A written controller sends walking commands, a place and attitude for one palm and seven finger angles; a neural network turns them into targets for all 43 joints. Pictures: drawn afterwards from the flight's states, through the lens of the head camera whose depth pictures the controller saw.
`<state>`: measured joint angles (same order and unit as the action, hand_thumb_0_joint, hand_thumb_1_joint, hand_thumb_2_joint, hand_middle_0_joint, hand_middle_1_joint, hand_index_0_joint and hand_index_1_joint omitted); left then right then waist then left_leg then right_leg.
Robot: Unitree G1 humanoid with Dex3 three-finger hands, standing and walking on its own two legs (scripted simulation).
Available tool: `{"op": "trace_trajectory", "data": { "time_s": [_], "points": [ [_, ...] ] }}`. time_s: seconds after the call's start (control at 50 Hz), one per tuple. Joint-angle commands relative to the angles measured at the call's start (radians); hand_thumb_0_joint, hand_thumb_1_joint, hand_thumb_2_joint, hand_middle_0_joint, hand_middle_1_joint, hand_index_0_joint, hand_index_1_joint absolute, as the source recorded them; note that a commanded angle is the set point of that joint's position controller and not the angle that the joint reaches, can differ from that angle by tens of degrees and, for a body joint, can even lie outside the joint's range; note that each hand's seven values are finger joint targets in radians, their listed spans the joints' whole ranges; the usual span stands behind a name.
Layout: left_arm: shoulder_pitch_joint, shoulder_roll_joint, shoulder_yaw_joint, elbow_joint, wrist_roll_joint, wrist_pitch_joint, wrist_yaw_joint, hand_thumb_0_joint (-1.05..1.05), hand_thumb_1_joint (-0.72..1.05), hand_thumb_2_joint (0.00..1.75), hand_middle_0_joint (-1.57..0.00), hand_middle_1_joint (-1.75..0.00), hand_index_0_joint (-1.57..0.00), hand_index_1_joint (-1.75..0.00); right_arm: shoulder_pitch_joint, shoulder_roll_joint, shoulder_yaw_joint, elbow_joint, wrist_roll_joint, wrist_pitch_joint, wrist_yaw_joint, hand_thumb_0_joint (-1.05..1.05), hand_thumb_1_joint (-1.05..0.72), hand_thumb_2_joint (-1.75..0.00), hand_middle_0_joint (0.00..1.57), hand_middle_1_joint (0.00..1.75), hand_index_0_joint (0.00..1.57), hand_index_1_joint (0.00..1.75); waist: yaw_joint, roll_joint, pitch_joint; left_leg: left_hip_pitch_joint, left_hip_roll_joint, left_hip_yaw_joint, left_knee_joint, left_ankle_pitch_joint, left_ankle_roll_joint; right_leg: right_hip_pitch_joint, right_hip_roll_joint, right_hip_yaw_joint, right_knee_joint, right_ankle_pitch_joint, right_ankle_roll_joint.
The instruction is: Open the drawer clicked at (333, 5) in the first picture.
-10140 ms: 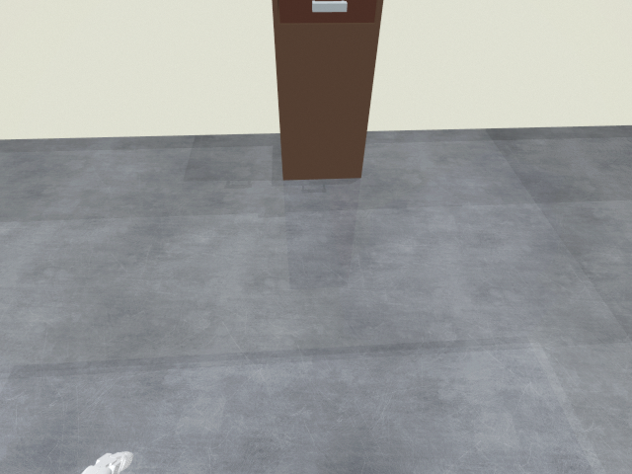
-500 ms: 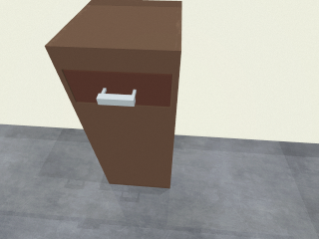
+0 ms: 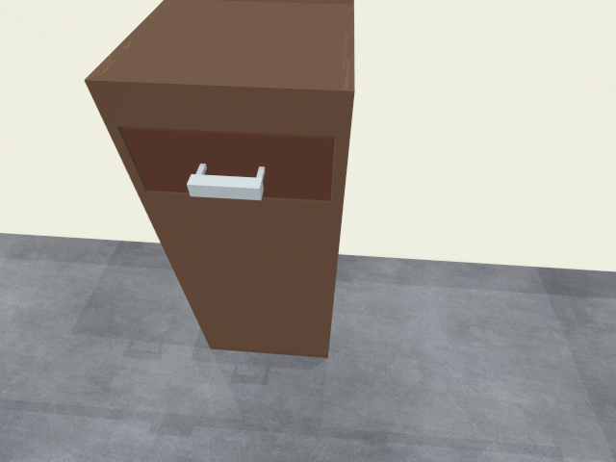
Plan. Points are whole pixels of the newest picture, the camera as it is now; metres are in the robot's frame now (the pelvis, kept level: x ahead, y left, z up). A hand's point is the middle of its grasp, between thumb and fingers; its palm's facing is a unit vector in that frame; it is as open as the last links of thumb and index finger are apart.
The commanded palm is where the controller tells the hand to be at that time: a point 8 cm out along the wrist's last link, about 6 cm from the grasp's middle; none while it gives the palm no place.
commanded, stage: raise the hand with hooked fingers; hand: left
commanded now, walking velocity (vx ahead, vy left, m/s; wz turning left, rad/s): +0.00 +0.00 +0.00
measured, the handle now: (228, 178) +0.55 +0.17 +0.05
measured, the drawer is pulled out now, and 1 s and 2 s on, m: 0.00 0.00 0.00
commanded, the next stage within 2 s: move the hooked fingers above the handle in 2.00 s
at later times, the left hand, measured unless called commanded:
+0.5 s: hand (187, 441) +0.16 +0.17 -0.05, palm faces -0.11 -0.30 -0.95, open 8.4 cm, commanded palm +0.15 +0.21 +0.01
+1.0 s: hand (155, 366) +0.22 +0.20 +0.03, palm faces -0.05 -0.11 -0.99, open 11.4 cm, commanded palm +0.20 +0.21 +0.10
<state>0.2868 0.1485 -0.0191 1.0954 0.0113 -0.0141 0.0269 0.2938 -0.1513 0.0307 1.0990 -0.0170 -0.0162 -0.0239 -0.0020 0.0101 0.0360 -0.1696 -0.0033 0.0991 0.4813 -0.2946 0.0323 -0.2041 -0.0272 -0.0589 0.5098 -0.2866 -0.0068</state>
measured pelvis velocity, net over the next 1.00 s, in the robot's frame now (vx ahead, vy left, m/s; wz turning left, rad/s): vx -0.01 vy -0.03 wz -0.01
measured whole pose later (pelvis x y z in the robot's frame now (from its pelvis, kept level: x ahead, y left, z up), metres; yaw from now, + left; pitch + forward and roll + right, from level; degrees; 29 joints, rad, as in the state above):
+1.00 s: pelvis -0.01 -0.03 -0.01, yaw -1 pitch +4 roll +2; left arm 0.28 0.45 -0.02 -0.11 0.92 -0.02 0.17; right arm 0.16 -0.25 0.02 0.60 -0.03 0.12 -0.02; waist 0.06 0.06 -0.02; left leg -0.35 0.03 0.09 0.60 -0.32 -0.01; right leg -0.40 0.00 -0.05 0.66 -0.33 -0.05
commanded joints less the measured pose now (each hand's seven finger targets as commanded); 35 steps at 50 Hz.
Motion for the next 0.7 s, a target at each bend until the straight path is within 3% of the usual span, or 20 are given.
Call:
{"op": "trace_trajectory", "data": {
  "time_s": [0.0,0.06,0.08,0.1,0.12,0.14,0.16,0.18,0.2,0.24,0.28,0.32,0.34,0.4,0.44,0.48,0.52,0.54,0.6,0.68],
  "points": [
    [0.054,0.095,0.021,-0.026,-0.002,-0.015,0.010,0.00,0.90,0.90,-0.20,-0.30,-0.20,-0.30,0.052,-0.093,-0.023,-0.022,0.002,-0.020,-0.005,0.00,-0.90,-0.90,0.20,0.30,0.20,0.30,0.004,-0.013,0.019,-0.028,0.114,-0.113,-0.112,0.185,0.017,0.015,-0.078,0.095,-0.081,0.189,-0.036],
    [0.051,0.094,0.022,-0.021,-0.001,-0.013,0.011,0.00,0.90,0.90,-0.20,-0.30,-0.20,-0.30,0.053,-0.088,-0.023,-0.011,0.003,-0.019,-0.006,0.00,-0.90,-0.90,0.20,0.30,0.20,0.30,0.003,-0.008,0.024,-0.025,0.115,-0.112,-0.115,0.197,0.016,0.019,-0.079,0.090,-0.082,0.200,-0.034],
    [0.143,0.128,0.027,0.016,0.010,-0.026,0.051,0.00,0.90,0.90,-0.20,-0.30,-0.20,-0.30,-0.048,-0.128,-0.039,-0.081,0.017,-0.021,-0.001,0.00,-0.90,-0.90,0.20,0.30,0.20,0.30,0.045,-0.136,0.039,-0.094,0.130,-0.084,0.103,0.296,-0.019,0.012,-0.142,0.151,-0.094,0.650,-0.009],
    [-0.643,0.436,0.024,-1.503,0.149,-0.190,0.062,0.00,0.88,0.89,-0.20,-0.32,-0.20,-0.32,-0.025,-0.278,-0.043,-0.416,0.066,-0.170,-0.043,0.00,-0.90,-0.90,0.20,0.30,0.20,0.30,-0.047,0.182,-0.471,0.164,0.019,-0.090,-0.048,0.451,0.017,0.077,-0.018,0.169,0.011,0.505,-0.045],
    [-0.209,0.378,0.057,-1.221,0.175,-0.096,0.135,0.00,0.85,0.88,-0.20,-0.33,-0.20,-0.33,-0.112,-0.193,-0.040,-0.365,0.054,-0.268,-0.085,0.00,-0.90,-0.90,0.20,0.30,0.20,0.30,0.028,0.351,-0.399,0.241,0.063,-0.101,-0.072,0.665,-0.002,-0.006,0.005,0.076,0.064,0.215,-0.057],
    [-0.160,0.281,0.037,-1.179,0.121,-0.025,0.190,0.00,0.83,0.87,-0.21,-0.34,-0.21,-0.34,-0.095,-0.186,-0.068,-0.293,0.062,-0.294,-0.088,0.00,-0.90,-0.90,0.20,0.30,0.20,0.30,0.009,0.298,-0.297,0.143,0.070,-0.097,-0.072,0.563,-0.044,-0.075,0.009,0.021,0.083,0.055,-0.036],
    [0.131,0.062,-0.085,-1.013,0.154,0.076,0.196,0.00,0.81,0.86,-0.21,-0.36,-0.21,-0.36,-0.081,-0.131,-0.059,-0.304,0.073,-0.299,-0.085,0.00,-0.90,-0.90,0.20,0.30,0.20,0.30,-0.001,0.202,-0.205,0.063,0.080,-0.106,-0.082,0.487,-0.031,-0.128,0.014,0.004,0.082,0.020,-0.023],
    [-0.019,0.083,-0.117,-1.214,0.194,0.076,0.196,0.00,0.78,0.85,-0.21,-0.37,-0.21,-0.37,-0.130,-0.163,-0.055,-0.394,0.074,-0.311,-0.068,0.00,-0.90,-0.90,0.20,0.30,0.20,0.30,-0.002,0.148,-0.084,-0.003,0.072,-0.131,-0.073,0.410,-0.030,-0.151,0.007,-0.001,0.055,0.055,-0.025],
    [0.005,0.144,-0.089,-1.256,0.289,0.069,0.214,0.00,0.76,0.84,-0.21,-0.39,-0.21,-0.39,-0.144,-0.207,-0.064,-0.417,0.050,-0.315,-0.063,0.00,-0.90,-0.90,0.20,0.30,0.20,0.30,-0.007,0.114,-0.148,-0.013,0.055,-0.127,-0.031,0.346,-0.021,-0.166,0.018,0.010,0.034,0.093,-0.035],
    [0.091,0.194,-0.065,-1.201,0.467,0.078,0.260,0.00,0.71,0.82,-0.21,-0.42,-0.21,-0.42,-0.166,-0.224,-0.068,-0.488,0.016,-0.280,-0.045,0.00,-0.90,-0.90,0.20,0.30,0.20,0.30,-0.006,-0.017,-0.091,-0.126,0.019,-0.141,0.027,0.281,-0.010,-0.218,0.034,0.022,0.041,0.083,-0.050],
    [0.299,0.140,-0.092,-1.101,0.632,0.090,0.285,0.00,0.67,0.80,-0.22,-0.45,-0.22,-0.45,-0.193,-0.217,-0.090,-0.559,-0.007,-0.218,-0.013,0.00,-0.90,-0.90,0.20,0.30,0.20,0.30,0.055,-0.184,-0.069,-0.201,0.007,-0.111,0.065,0.226,-0.017,-0.250,0.048,0.021,0.049,-0.006,-0.049],
    [0.461,0.107,-0.106,-1.041,0.769,0.083,0.294,0.00,0.62,0.78,-0.22,-0.48,-0.22,-0.48,-0.239,-0.217,-0.101,-0.613,-0.021,-0.129,0.023,0.00,-0.90,-0.90,0.20,0.30,0.20,0.30,0.104,-0.272,-0.032,-0.290,-0.010,-0.078,0.080,0.138,-0.025,-0.248,0.048,0.054,0.050,-0.028,-0.056],
    [0.483,0.143,-0.064,-1.030,0.828,0.063,0.293,0.00,0.60,0.77,-0.22,-0.50,-0.22,-0.50,-0.249,-0.216,-0.106,-0.622,-0.016,-0.083,0.043,0.00,-0.90,-0.90,0.20,0.30,0.20,0.30,0.134,-0.284,-0.062,-0.318,-0.014,-0.070,0.084,0.158,-0.028,-0.203,0.045,0.093,0.068,0.045,-0.064],
    [0.348,0.255,0.012,-1.164,0.948,-0.003,0.318,0.00,0.53,0.74,-0.23,-0.54,-0.23,-0.54,-0.317,-0.206,-0.088,-0.701,-0.014,-0.003,0.065,0.00,-0.90,-0.90,0.20,0.30,0.20,0.30,0.157,-0.222,-0.138,-0.349,-0.038,-0.045,0.116,0.121,-0.024,-0.167,0.029,0.143,0.103,0.084,-0.064],
    [0.214,0.355,0.091,-1.270,1.016,-0.027,0.358,0.00,0.48,0.72,-0.23,-0.57,-0.23,-0.57,-0.322,-0.194,-0.086,-0.714,-0.023,0.030,0.063,0.00,-0.90,-0.90,0.20,0.30,0.20,0.30,0.162,-0.112,-0.191,-0.344,-0.056,-0.042,0.140,0.083,-0.018,-0.163,0.029,0.183,0.109,0.042,-0.062],
    [0.062,0.394,0.113,-1.346,1.062,-0.031,0.408,0.00,0.43,0.70,-0.23,-0.60,-0.23,-0.60,-0.310,-0.174,-0.086,-0.730,-0.040,0.050,0.052,0.00,-0.90,-0.90,0.20,0.30,0.20,0.30,0.138,0.041,-0.274,-0.279,-0.063,-0.040,0.173,0.068,-0.010,-0.203,0.032,0.218,0.111,0.010,-0.068],
    [-0.132,0.445,0.132,-1.461,1.076,-0.056,0.445,0.00,0.39,0.68,-0.24,-0.63,-0.24,-0.63,-0.302,-0.166,-0.087,-0.722,-0.057,0.058,0.041,0.00,-0.90,-0.90,0.20,0.30,0.20,0.30,0.095,0.109,-0.358,-0.188,-0.064,-0.058,0.237,0.093,-0.004,-0.271,0.023,0.261,0.113,0.004,-0.072],
    [-0.234,0.469,0.136,-1.507,1.077,-0.073,0.461,0.00,0.36,0.67,-0.24,-0.64,-0.24,-0.64,-0.298,-0.162,-0.085,-0.712,-0.064,0.057,0.034,0.00,-0.90,-0.90,0.20,0.30,0.20,0.30,0.066,0.086,-0.352,-0.172,-0.066,-0.075,0.273,0.073,0.000,-0.320,0.019,0.278,0.097,-0.049,-0.065],
    [-0.266,0.444,0.107,-1.474,1.021,-0.130,0.457,0.00,0.29,0.64,-0.24,-0.69,-0.24,-0.69,-0.291,-0.161,-0.087,-0.690,-0.062,0.035,0.018,0.00,-0.90,-0.90,0.20,0.30,0.20,0.30,0.019,0.071,-0.317,-0.158,-0.063,-0.084,0.316,0.053,0.008,-0.356,0.010,0.277,0.068,-0.058,-0.056],
    [-0.240,0.430,0.098,-1.348,0.986,-0.123,0.405,0.00,0.20,0.60,-0.25,-0.75,-0.25,-0.75,-0.317,-0.167,-0.078,-0.671,-0.066,0.041,0.016,0.00,-0.90,-0.90,0.20,0.30,0.20,0.30,0.020,-0.017,-0.279,-0.241,-0.058,-0.092,0.285,0.071,0.012,-0.260,0.005,0.240,0.064,0.064,-0.035]
  ]
}}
